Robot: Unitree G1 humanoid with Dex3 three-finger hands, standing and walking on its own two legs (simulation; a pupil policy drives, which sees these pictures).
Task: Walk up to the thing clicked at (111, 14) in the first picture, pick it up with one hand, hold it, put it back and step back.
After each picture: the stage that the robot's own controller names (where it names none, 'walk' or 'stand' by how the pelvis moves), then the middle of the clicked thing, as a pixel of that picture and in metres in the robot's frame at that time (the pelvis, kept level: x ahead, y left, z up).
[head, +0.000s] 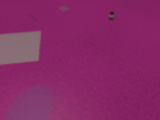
stand; (111, 15) +2.15 -0.50 -0.72
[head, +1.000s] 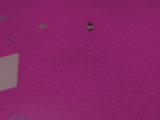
walk; (90, 26) +2.04 -0.02 -0.69
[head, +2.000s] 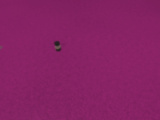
walk; (57, 46) +1.41 +0.33 -0.71
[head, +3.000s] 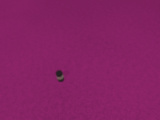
walk; (60, 76) +0.96 +0.30 -0.72
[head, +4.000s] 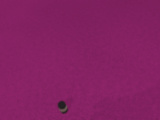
walk; (62, 107) +0.61 +0.26 -0.72
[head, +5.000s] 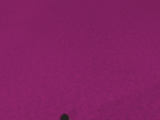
stand; out of the picture +0.48 +0.22 -0.71
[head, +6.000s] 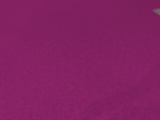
stand; out of the picture +0.42 +0.19 -0.72
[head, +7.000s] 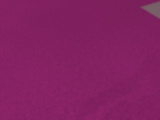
stand; out of the picture +0.39 +0.22 -0.72
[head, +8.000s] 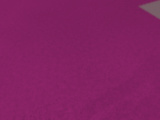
stand; out of the picture +0.43 +0.23 -0.73
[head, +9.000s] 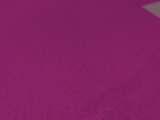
stand; out of the picture +0.41 +0.22 -0.73
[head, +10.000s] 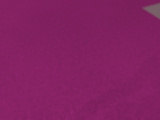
stand; out of the picture +0.41 +0.22 -0.73
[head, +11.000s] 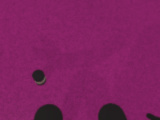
go down; (39, 77) +0.47 +0.21 -0.47
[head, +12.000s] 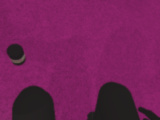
go down; (17, 55) +0.50 +0.25 -0.31
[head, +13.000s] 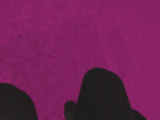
close in; out of the picture +0.47 +0.29 -0.23
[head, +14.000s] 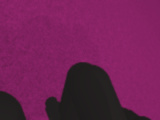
close; out of the picture +0.47 +0.31 -0.22
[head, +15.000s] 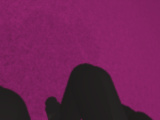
lift; out of the picture +0.44 +0.29 -0.23
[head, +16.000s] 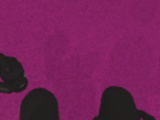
lift; (14, 77) +0.35 +0.24 -0.09
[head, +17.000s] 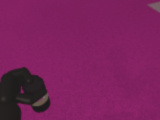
hold; (37, 95) +0.33 +0.16 +0.03
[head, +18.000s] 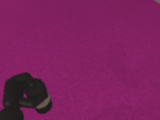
hold; (39, 97) +0.33 +0.16 -0.01
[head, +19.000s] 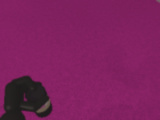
crouch; (39, 101) +0.32 +0.16 -0.03
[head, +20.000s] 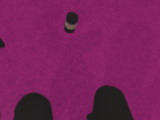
crouch; (70, 23) +0.73 -0.04 -0.34
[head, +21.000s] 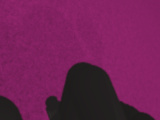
lower; out of the picture +0.73 +0.10 -0.23
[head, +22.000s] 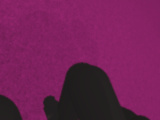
lower; out of the picture +0.74 +0.11 -0.23
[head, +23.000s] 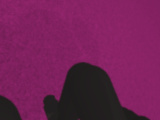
lower; out of the picture +0.74 +0.11 -0.23
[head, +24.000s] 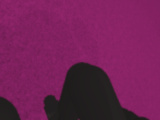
lower; out of the picture +0.74 +0.11 -0.23
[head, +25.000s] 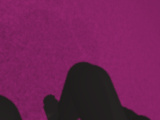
loosen; out of the picture +0.74 +0.11 -0.23
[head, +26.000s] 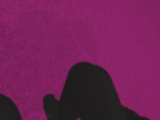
rise; out of the picture +0.74 +0.11 -0.23
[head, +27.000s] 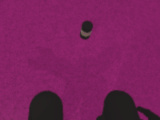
walk; (86, 30) +0.74 -0.03 -0.38
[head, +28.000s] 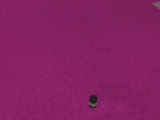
stand; (93, 101) +0.64 -0.10 -0.66
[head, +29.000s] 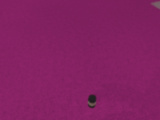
stand; (92, 101) +0.65 -0.09 -0.67
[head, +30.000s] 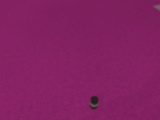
stand; (94, 102) +0.65 -0.10 -0.69
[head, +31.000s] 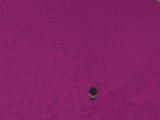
walk; (92, 93) +0.68 -0.09 -0.71
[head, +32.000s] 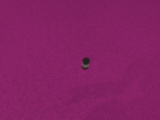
walk; (85, 63) +0.88 -0.09 -0.70
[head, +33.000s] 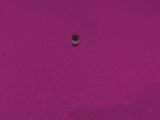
walk; (75, 40) +1.19 +0.06 -0.69
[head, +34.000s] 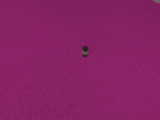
stand; (85, 51) +1.28 -0.04 -0.71
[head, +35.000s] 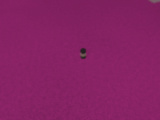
stand; (83, 53) +1.29 -0.02 -0.72
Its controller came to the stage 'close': yes
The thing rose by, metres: 0.70
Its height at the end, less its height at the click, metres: +0.00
